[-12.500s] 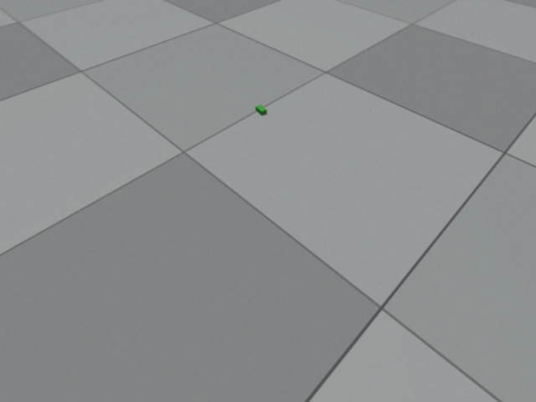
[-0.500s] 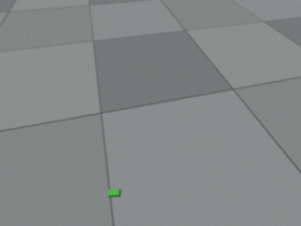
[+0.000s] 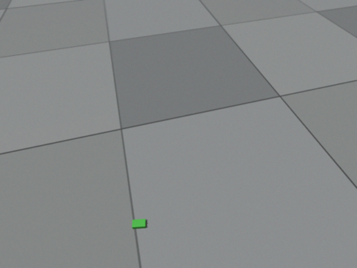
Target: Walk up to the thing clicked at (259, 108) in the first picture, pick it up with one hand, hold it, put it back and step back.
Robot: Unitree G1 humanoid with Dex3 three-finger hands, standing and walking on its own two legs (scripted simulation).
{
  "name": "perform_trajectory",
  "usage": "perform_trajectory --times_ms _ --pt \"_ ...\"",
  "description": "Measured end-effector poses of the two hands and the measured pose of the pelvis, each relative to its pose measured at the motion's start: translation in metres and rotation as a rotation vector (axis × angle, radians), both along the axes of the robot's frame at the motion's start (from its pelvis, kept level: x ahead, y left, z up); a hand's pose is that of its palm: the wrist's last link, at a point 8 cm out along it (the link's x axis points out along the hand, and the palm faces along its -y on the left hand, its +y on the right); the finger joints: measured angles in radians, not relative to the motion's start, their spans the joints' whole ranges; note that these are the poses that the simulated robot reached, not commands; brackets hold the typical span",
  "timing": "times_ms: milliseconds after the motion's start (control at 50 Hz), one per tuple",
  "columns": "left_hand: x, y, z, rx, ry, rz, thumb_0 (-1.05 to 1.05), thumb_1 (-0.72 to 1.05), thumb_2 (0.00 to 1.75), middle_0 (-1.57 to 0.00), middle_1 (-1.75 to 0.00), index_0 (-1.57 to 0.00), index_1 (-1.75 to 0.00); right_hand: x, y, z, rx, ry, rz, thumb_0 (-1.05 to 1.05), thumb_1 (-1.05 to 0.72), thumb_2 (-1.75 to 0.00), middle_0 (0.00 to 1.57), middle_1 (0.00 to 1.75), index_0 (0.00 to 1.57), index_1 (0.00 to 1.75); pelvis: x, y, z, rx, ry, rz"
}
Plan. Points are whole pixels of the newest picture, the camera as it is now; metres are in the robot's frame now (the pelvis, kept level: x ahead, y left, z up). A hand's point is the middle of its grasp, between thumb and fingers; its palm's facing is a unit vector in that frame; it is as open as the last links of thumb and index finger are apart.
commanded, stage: walk up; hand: left
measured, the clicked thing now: (139, 223) +0.44 +0.24 -0.76
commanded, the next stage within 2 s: stand in 1.26 s
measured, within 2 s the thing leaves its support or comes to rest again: neither
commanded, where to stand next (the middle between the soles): +0.06 +0.00 m, yaw +0 degrees
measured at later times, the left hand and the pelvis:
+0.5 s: hand out of the picture +0.10 +0.28 -0.15, palm faces -0.01 -0.94 -0.33, open 7.4 cm; pelvis +0.00 +0.02 +0.01, yaw +0 degrees
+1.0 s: hand out of the picture +0.08 +0.27 -0.14, palm faces +0.01 -0.94 -0.34, open 7.4 cm; pelvis +0.01 +0.02 +0.01, yaw +1 degrees
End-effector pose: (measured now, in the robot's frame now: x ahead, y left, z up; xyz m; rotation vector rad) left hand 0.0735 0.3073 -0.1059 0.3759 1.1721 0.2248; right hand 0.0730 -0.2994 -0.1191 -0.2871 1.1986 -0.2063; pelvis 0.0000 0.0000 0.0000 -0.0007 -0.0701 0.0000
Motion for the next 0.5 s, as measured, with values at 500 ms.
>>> perform_trajectory --times_ms 500 --pt "0.018 0.013 -0.004 -0.077 0.013 0.018 0.01 0.90 0.90 -0.21 -0.30 -0.20 -0.30 0.008 0.025 0.019 -0.026 0.005 0.013 0.01 -0.90 -0.90 0.20 0.30 0.21 0.30 0.005 0.023 0.012 -0.003 0.027 0.000"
